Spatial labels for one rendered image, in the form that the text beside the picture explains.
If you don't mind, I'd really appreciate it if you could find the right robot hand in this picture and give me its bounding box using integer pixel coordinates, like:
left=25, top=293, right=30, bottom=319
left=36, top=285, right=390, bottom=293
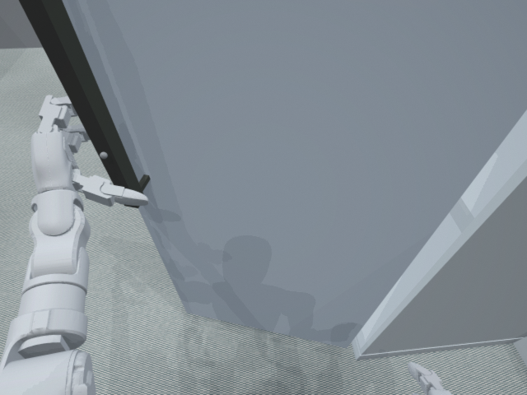
left=408, top=362, right=452, bottom=395

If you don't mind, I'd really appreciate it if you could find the robot left upper arm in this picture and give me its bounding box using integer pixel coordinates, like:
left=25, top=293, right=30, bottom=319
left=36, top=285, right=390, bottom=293
left=0, top=349, right=96, bottom=395

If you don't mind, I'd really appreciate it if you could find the fridge door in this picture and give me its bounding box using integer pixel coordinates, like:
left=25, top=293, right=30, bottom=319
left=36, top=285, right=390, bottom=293
left=62, top=0, right=527, bottom=348

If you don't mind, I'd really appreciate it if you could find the handle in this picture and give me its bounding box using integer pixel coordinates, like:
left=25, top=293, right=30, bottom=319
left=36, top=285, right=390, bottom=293
left=19, top=0, right=150, bottom=208

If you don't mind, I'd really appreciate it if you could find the left robot forearm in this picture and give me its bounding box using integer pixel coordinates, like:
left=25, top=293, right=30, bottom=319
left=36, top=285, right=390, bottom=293
left=0, top=189, right=91, bottom=375

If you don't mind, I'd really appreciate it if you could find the left robot hand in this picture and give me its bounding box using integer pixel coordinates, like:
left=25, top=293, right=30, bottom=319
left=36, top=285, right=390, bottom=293
left=30, top=95, right=148, bottom=207

